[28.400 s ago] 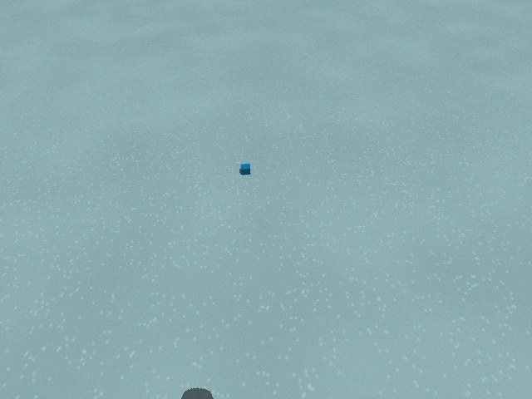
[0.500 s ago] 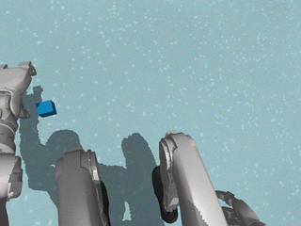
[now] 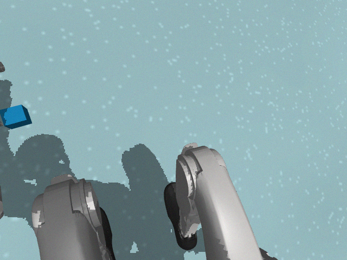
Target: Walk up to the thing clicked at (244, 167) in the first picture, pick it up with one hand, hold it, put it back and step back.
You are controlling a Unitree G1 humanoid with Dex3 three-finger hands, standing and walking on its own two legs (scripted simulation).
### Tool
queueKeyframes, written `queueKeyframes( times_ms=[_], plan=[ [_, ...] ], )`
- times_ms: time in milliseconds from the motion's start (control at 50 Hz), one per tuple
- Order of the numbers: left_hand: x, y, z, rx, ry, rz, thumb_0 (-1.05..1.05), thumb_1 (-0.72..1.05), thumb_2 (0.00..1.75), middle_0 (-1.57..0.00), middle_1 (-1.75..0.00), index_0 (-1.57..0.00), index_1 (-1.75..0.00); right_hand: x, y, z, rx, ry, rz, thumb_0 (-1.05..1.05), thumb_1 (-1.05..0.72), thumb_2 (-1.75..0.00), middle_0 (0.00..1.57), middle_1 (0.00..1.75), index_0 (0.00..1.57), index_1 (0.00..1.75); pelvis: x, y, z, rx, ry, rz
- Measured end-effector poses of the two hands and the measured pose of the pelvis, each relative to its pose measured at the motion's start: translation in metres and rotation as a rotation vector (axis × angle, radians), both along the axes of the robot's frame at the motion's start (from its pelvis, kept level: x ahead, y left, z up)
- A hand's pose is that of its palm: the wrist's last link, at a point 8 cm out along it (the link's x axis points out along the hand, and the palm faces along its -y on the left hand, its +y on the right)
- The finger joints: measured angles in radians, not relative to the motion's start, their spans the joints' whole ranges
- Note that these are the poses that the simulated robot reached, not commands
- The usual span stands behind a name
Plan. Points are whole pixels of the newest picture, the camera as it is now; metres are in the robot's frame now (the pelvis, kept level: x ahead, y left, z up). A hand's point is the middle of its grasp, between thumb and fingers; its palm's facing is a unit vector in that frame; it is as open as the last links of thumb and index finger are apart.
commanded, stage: home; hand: left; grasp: from above
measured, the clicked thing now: (16, 117) +0.49 +0.32 -0.30
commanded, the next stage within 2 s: none
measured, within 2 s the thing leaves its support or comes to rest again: neither
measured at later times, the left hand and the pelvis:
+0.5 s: hand out of the picture +0.33 +0.27 +0.04, palm faces -0.24 -0.68 -0.69, open 7.6 cm; pelvis +0.00 +0.00 +0.15, yaw +5 degrees
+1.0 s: hand out of the picture +0.24 +0.22 +0.26, palm faces +0.19 -0.95 -0.26, open 7.4 cm; pelvis +0.06 +0.00 +0.34, yaw +9 degrees
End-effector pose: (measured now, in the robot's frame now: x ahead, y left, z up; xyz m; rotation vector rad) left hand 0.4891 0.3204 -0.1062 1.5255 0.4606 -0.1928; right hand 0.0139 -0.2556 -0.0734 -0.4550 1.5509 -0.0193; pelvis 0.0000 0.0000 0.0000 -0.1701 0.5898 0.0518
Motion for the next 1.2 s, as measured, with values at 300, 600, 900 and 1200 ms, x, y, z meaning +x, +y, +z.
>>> queueKeyframes(
  times_ms=[300, 600, 900, 1200],
  plan=[
    [-0.066, 0.001, 0.124, -0.244, 0.006, 0.264, 0.00, 0.51, 0.89, -0.22, -0.43, -0.21, -0.43, 0.094, -0.002, 0.044, 0.107, -0.242, -0.017, 0.01, -0.90, -0.90, 0.20, 0.30, 0.20, 0.29, 0.009, 0.000, 0.082, 0.041, 0.038, 0.021],
    [-0.205, -0.020, 0.231, -0.696, -0.015, 0.552, 0.01, 0.87, 0.90, -0.21, -0.31, -0.21, -0.31, 0.196, 0.017, 0.175, 0.100, -0.612, 0.080, 0.01, -0.91, -0.90, 0.20, 0.30, 0.20, 0.29, 0.004, -0.004, 0.190, 0.072, -0.080, 0.072],
    [-0.260, -0.045, 0.354, -1.001, 0.002, 0.899, 0.01, 0.90, 0.90, -0.20, -0.30, -0.20, -0.30, 0.226, 0.052, 0.301, 0.154, -0.791, 0.038, 0.01, -0.90, -0.90, 0.20, 0.30, 0.20, 0.30, 0.039, -0.001, 0.305, 0.110, -0.218, 0.105],
    [-0.287, -0.061, 0.463, -1.123, -0.022, 0.984, 0.01, 0.91, 0.90, -0.20, -0.30, -0.20, -0.30, 0.239, 0.042, 0.390, 0.091, -0.900, -0.012, 0.02, -0.90, -0.90, 0.20, 0.30, 0.20, 0.30, 0.085, 0.006, 0.383, 0.141, -0.352, 0.122]
  ],
)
